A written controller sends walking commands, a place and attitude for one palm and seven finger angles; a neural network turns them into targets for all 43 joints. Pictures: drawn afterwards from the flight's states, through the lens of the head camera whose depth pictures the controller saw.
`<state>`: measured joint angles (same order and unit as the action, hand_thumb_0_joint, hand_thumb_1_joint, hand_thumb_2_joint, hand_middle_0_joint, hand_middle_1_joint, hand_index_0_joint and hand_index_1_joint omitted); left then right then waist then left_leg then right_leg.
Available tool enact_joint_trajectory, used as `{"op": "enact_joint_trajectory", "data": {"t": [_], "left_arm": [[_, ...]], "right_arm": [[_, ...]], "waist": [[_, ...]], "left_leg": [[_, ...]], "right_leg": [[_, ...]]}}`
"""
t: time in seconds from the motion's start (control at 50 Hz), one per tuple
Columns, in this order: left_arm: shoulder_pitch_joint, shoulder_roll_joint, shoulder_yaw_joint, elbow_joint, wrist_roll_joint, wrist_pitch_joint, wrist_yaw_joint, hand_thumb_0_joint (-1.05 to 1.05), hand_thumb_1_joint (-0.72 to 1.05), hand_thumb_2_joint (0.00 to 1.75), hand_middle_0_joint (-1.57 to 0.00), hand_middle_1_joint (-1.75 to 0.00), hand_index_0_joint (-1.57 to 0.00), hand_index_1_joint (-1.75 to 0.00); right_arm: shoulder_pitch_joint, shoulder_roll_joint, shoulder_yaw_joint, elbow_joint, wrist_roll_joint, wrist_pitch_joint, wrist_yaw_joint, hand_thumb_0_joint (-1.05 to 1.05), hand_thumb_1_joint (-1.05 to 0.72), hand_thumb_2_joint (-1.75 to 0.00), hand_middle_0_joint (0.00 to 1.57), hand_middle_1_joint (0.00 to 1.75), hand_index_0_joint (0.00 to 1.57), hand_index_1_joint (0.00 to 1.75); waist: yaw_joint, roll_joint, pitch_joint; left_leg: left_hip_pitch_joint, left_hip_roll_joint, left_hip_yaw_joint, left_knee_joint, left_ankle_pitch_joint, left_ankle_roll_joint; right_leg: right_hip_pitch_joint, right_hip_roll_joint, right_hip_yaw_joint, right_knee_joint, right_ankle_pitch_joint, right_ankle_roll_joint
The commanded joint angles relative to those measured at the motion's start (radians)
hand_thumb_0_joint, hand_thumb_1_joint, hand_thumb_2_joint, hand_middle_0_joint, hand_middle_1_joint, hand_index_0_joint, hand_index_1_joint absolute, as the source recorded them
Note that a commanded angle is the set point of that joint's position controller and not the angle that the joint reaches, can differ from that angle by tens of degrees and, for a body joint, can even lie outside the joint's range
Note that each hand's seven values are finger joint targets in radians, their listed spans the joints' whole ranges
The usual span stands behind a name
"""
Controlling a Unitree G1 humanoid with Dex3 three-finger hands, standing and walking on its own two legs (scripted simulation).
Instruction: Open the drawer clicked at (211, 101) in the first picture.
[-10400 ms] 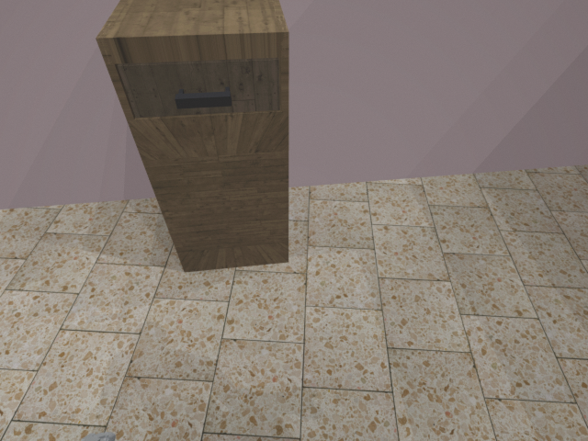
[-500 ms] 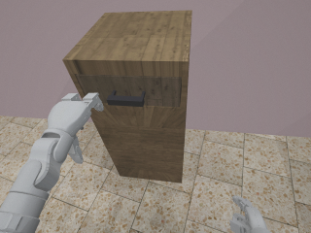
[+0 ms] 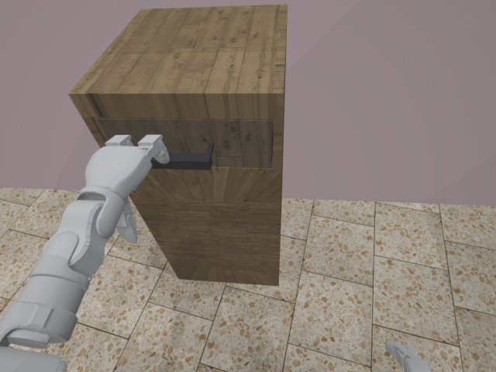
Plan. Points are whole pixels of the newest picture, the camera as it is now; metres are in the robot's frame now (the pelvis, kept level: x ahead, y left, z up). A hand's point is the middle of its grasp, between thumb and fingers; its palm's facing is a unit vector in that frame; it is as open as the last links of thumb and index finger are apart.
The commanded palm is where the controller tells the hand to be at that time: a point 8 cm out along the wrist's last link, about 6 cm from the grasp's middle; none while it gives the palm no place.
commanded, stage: move the hooked fingers above the handle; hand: left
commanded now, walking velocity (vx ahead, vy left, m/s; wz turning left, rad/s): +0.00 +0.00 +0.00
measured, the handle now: (183, 154) +0.54 +0.21 +0.02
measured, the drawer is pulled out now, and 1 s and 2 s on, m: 0.00 0.00 0.00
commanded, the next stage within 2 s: lower the fingers behind the handle in 1.54 s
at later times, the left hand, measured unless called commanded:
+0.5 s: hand (158, 166) +0.43 +0.21 +0.09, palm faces -0.02 -0.03 -1.00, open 13.8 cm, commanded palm +0.42 +0.22 +0.15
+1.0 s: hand (175, 149) +0.49 +0.20 +0.08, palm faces -0.03 -0.02 -1.00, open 13.8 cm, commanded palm +0.47 +0.21 +0.14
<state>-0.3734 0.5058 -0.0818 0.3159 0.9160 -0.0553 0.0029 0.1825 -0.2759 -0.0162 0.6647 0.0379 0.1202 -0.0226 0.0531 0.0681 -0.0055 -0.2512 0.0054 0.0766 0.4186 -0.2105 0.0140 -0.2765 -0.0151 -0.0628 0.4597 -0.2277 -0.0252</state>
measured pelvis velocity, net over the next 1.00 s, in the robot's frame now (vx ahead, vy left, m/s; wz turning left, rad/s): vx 0.02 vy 0.00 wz -0.02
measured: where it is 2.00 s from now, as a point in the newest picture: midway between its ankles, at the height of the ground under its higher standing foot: outside the picture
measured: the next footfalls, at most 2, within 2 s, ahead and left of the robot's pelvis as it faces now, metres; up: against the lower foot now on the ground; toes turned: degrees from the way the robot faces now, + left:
none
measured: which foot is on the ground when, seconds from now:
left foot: down 0.00-1.00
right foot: down 0.00-1.00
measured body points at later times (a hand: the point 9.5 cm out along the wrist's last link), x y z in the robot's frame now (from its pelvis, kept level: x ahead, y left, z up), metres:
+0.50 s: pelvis +0.02 +0.00 -0.01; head +0.05 -0.02 +0.44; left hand +0.43 +0.21 +0.14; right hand +0.14 -0.25 -0.14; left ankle +0.00 +0.11 -0.74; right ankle +0.01 -0.10 -0.74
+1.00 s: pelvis +0.02 +0.00 -0.01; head +0.08 -0.02 +0.43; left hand +0.49 +0.20 +0.13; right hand +0.05 -0.28 -0.15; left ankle +0.00 +0.11 -0.74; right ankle +0.01 -0.10 -0.74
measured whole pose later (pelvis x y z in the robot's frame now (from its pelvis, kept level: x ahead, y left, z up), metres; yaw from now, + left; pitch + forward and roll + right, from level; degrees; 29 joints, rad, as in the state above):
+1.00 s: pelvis +0.02 +0.00 -0.01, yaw -1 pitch +12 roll +0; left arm -0.79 0.49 -0.07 0.88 1.03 -0.08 0.14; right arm 0.34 -0.28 -0.06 0.70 0.02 0.15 -0.02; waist -0.06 0.04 -0.08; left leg -0.47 0.02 0.09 0.56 -0.29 0.01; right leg -0.49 0.00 -0.04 0.58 -0.29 -0.03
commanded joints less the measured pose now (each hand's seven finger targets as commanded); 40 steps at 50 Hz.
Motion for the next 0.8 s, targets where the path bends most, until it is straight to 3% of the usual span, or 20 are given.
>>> {"op": "enact_joint_trajectory", "data": {"t": [0.0, 0.04, 0.08, 0.12, 0.2, 0.3, 0.38, 0.44, 0.5, 0.52, 0.6, 0.68, 0.72, 0.74, 0.78], "left_arm": [[-0.427, 0.243, 0.136, -0.131, 0.007, -0.001, 0.063, 0.00, -0.50, 0.30, -0.30, -1.20, -0.30, -1.20], [-0.484, 0.210, 0.097, -0.137, 0.013, -0.004, 0.070, 0.00, -0.50, 0.30, -0.30, -1.20, -0.30, -1.20], [-0.477, 0.238, 0.122, -0.090, 0.014, -0.002, 0.073, 0.00, -0.50, 0.30, -0.30, -1.20, -0.30, -1.20], [-0.507, 0.224, 0.109, -0.059, 0.016, -0.003, 0.074, 0.00, -0.50, 0.30, -0.30, -1.20, -0.30, -1.20], [-0.542, 0.204, 0.086, -0.042, 0.024, -0.006, 0.076, 0.00, -0.50, 0.30, -0.30, -1.20, -0.30, -1.20], [-0.547, 0.221, 0.110, 0.008, 0.035, -0.001, 0.086, 0.00, -0.50, 0.30, -0.30, -1.20, -0.30, -1.20], [-0.616, 0.173, 0.062, 0.042, 0.044, 0.004, 0.098, 0.00, -0.50, 0.30, -0.30, -1.20, -0.30, -1.20], [-0.675, 0.207, 0.081, 0.104, 0.060, 0.008, 0.112, 0.00, -0.50, 0.30, -0.30, -1.20, -0.30, -1.20], [-0.717, 0.188, 0.063, 0.115, 0.065, -0.001, 0.122, 0.00, -0.50, 0.30, -0.30, -1.20, -0.30, -1.20], [-0.750, 0.179, 0.051, 0.124, 0.065, -0.004, 0.126, 0.00, -0.50, 0.30, -0.30, -1.20, -0.30, -1.20], [-0.760, 0.229, 0.090, 0.267, 0.073, 0.001, 0.135, 0.00, -0.50, 0.30, -0.30, -1.20, -0.30, -1.20], [-0.836, 0.200, 0.057, 0.298, 0.085, -0.008, 0.140, 0.00, -0.50, 0.30, -0.30, -1.20, -0.30, -1.20], [-0.856, 0.224, 0.074, 0.311, 0.088, -0.021, 0.145, 0.00, -0.50, 0.30, -0.30, -1.20, -0.30, -1.20], [-0.864, 0.205, 0.058, 0.313, 0.088, -0.025, 0.146, 0.00, -0.50, 0.30, -0.30, -1.20, -0.30, -1.20], [-0.878, 0.193, 0.052, 0.359, 0.087, -0.026, 0.151, 0.00, -0.50, 0.30, -0.30, -1.20, -0.30, -1.20]], "right_arm": [[-0.069, -0.108, -0.042, -0.132, 0.001, -0.039, -0.007, 0.00, -0.90, -0.90, 0.20, 0.30, 0.20, 0.30], [-0.054, -0.104, -0.047, -0.131, -0.001, -0.041, -0.006, 0.00, -0.90, -0.90, 0.20, 0.30, 0.20, 0.30], [-0.041, -0.110, -0.049, -0.126, -0.002, -0.036, -0.009, 0.00, -0.90, -0.90, 0.20, 0.30, 0.20, 0.30], [-0.027, -0.110, -0.049, -0.118, 0.000, -0.035, -0.008, 0.00, -0.90, -0.90, 0.20, 0.30, 0.20, 0.30], [-0.015, -0.109, -0.054, -0.125, -0.001, -0.027, -0.002, 0.00, -0.90, -0.90, 0.20, 0.30, 0.20, 0.30], [0.007, -0.112, -0.057, -0.122, -0.003, -0.016, 0.002, 0.00, -0.90, -0.90, 0.20, 0.30, 0.20, 0.30], [0.025, -0.112, -0.062, -0.114, -0.004, -0.009, 0.005, 0.00, -0.90, -0.90, 0.20, 0.30, 0.20, 0.30], [0.043, -0.114, -0.062, -0.101, -0.003, -0.005, -0.001, 0.00, -0.90, -0.90, 0.20, 0.30, 0.20, 0.30], [0.062, -0.110, -0.068, -0.099, -0.006, -0.006, -0.001, 0.00, -0.90, -0.90, 0.20, 0.30, 0.20, 0.30], [0.068, -0.109, -0.069, -0.093, -0.008, -0.006, -0.002, 0.00, -0.90, -0.90, 0.20, 0.30, 0.20, 0.30], [0.092, -0.119, -0.064, -0.078, -0.006, -0.002, -0.009, 0.00, -0.90, -0.90, 0.20, 0.30, 0.20, 0.30], [0.125, -0.121, -0.071, -0.077, -0.011, -0.004, -0.010, 0.00, -0.90, -0.90, 0.20, 0.30, 0.20, 0.30], [0.142, -0.123, -0.078, -0.070, -0.013, -0.005, -0.012, 0.00, -0.90, -0.90, 0.20, 0.30, 0.20, 0.30], [0.150, -0.122, -0.078, -0.071, -0.015, -0.004, -0.012, 0.00, -0.90, -0.90, 0.20, 0.30, 0.20, 0.30], [0.167, -0.125, -0.079, -0.065, -0.015, -0.004, -0.010, 0.00, -0.90, -0.90, 0.20, 0.30, 0.20, 0.30]], "waist": [[-0.004, -0.055, -0.299], [-0.014, -0.042, -0.332], [-0.015, -0.056, -0.340], [-0.022, -0.074, -0.329], [-0.024, -0.051, -0.358], [-0.019, -0.074, -0.379], [-0.039, -0.069, -0.380], [-0.048, -0.077, -0.378], [-0.050, -0.049, -0.427], [-0.063, -0.049, -0.428], [-0.072, -0.089, -0.374], [-0.093, -0.075, -0.424], [-0.098, -0.067, -0.453], [-0.101, -0.050, -0.459], [-0.117, -0.077, -0.429]], "left_leg": [[0.041, -0.034, -0.033, -0.014, 0.209, 0.025], [0.060, -0.035, -0.033, -0.002, 0.229, 0.025], [0.051, -0.036, -0.033, 0.003, 0.225, 0.026], [0.044, -0.032, -0.038, 0.009, 0.234, 0.027], [0.047, -0.032, -0.037, 0.025, 0.265, 0.026], [0.035, -0.029, -0.038, 0.043, 0.325, 0.026], [0.045, -0.025, -0.037, 0.054, 0.320, 0.024], [0.026, -0.025, -0.036, 0.062, 0.295, 0.027], [0.047, -0.024, -0.041, 0.076, 0.328, 0.026], [0.052, -0.024, -0.035, 0.082, 0.330, 0.028], [-0.024, -0.027, -0.034, 0.079, 0.265, 0.030], [-0.022, -0.029, -0.032, 0.097, 0.271, 0.031], [-0.019, -0.029, -0.032, 0.110, 0.276, 0.034], [-0.018, -0.030, -0.031, 0.114, 0.286, 0.033], [-0.045, -0.030, -0.033, 0.121, 0.284, 0.034]], "right_leg": [[0.135, 0.012, 0.058, -0.037, 0.197, -0.008], [0.124, 0.013, 0.057, -0.026, 0.218, -0.009], [0.131, 0.014, 0.057, -0.024, 0.215, -0.009], [0.111, 0.017, 0.053, -0.015, 0.230, -0.010], [0.104, 0.018, 0.050, 0.004, 0.253, -0.013], [0.107, 0.021, 0.048, 0.029, 0.311, -0.015], [0.068, 0.024, 0.044, 0.034, 0.293, -0.016], [0.050, 0.025, 0.047, 0.041, 0.281, -0.015], [0.045, 0.026, 0.047, 0.054, 0.292, -0.018], [0.040, 0.025, 0.048, 0.052, 0.309, -0.016], [0.030, 0.024, 0.050, 0.051, 0.279, -0.013], [0.023, 0.026, 0.053, 0.062, 0.283, -0.012], [0.023, 0.026, 0.060, 0.069, 0.303, -0.010], [0.014, 0.027, 0.059, 0.073, 0.311, -0.011], [0.002, 0.030, 0.057, 0.071, 0.311, -0.010]]}}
